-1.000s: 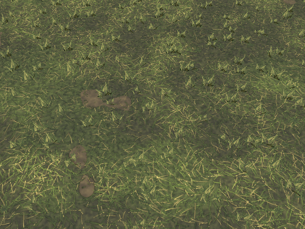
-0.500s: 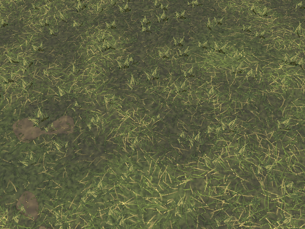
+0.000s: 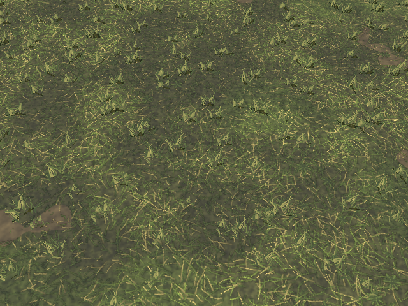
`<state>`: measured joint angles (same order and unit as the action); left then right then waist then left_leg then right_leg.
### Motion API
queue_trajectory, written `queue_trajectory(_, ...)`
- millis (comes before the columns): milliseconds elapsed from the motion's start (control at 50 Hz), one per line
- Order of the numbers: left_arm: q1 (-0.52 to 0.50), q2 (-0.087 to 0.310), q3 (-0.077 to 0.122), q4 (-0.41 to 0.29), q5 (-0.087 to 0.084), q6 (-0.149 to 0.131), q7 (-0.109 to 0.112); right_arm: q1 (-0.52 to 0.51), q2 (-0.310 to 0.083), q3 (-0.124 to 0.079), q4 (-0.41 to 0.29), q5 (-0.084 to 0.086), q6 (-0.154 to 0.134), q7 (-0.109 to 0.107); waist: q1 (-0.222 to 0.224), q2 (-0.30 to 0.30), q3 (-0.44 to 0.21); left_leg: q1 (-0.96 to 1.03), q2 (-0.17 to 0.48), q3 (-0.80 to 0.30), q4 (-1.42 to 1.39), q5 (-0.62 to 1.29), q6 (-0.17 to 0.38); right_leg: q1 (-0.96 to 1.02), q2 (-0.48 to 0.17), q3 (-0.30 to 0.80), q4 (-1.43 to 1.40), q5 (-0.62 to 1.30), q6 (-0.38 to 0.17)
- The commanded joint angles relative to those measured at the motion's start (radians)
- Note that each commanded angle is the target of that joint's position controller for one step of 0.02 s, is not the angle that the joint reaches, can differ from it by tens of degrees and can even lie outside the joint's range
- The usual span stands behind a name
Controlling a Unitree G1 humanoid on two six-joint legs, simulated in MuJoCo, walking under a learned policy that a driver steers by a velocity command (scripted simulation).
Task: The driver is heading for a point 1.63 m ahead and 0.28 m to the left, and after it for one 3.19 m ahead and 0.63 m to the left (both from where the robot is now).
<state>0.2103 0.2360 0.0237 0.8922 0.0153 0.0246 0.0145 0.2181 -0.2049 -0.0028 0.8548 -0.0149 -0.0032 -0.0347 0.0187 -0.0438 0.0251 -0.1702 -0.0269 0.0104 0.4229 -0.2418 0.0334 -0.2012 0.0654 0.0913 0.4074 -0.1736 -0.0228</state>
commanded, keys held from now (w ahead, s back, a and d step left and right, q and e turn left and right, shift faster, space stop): no key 1.00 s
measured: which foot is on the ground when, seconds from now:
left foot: down 0.00-1.00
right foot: down 0.00-1.00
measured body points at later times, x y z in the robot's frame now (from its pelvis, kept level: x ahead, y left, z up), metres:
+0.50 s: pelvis +0.00 +0.01 +0.00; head +0.01 +0.02 +0.45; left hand +0.02 +0.26 -0.15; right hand +0.04 -0.24 -0.14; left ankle -0.01 +0.10 -0.74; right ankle +0.01 -0.11 -0.74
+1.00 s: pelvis +0.01 +0.02 +0.00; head +0.01 +0.02 +0.45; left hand +0.00 +0.25 -0.16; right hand +0.01 -0.21 -0.15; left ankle -0.01 +0.10 -0.74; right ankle +0.01 -0.11 -0.74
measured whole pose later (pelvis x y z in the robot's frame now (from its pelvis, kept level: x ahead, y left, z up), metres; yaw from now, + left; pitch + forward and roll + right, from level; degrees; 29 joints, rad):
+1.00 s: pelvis +0.01 +0.02 +0.00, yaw +1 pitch -1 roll +0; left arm 0.26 0.17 -0.02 1.19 0.01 0.01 0.05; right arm 0.29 -0.16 0.01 1.12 -0.01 -0.01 -0.04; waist 0.00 0.00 0.02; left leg -0.12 -0.06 0.00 0.37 -0.23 0.06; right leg -0.15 0.03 0.09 0.37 -0.19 0.01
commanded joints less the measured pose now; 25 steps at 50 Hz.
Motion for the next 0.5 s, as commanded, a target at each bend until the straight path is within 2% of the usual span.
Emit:
queue_trajectory(20, 0.027, 0.108, 0.021, 0.001, -0.006, -0.012, 0.002, 0.019, -0.151, -0.033, -0.028, 0.01, -0.014, 0.002, -0.01, 0.128, -0.037, -0.002, 0.155, -0.161, -0.135, 0.213, 0.038, 0.072, -0.083, 0.065, -0.033, 0.115, 0.002)
queue_trajectory(60, 0.036, 0.09, 0.015, 0.035, -0.009, -0.013, 0.005, 0.005, -0.142, -0.032, -0.011, 0.008, -0.009, 0.0, -0.002, 0.098, -0.003, 0.013, 0.149, -0.149, -0.13, 0.167, 0.035, 0.045, -0.088, 0.069, -0.054, 0.102, 0.001)
queue_trajectory(180, 0.022, 0.089, 0.01, 0.107, -0.009, -0.018, 0.017, 0.015, -0.133, -0.03, 0.044, 0.006, -0.009, 0.002, -0.015, 0.044, -0.005, 0.046, 0.133, -0.13, -0.116, 0.174, 0.037, 0.048, -0.106, 0.083, -0.086, 0.134, -0.006)
queue_trajectory(500, 0.047, 0.068, -0.011, 0.233, -0.009, -0.018, 0.026, 0.058, -0.103, -0.009, 0.177, 0.005, -0.005, -0.001, -0.015, 0.051, 0.024, 0.026, 0.115, -0.127, -0.137, 0.103, 0.032, 0.046, -0.121, 0.079, -0.101, 0.103, -0.012)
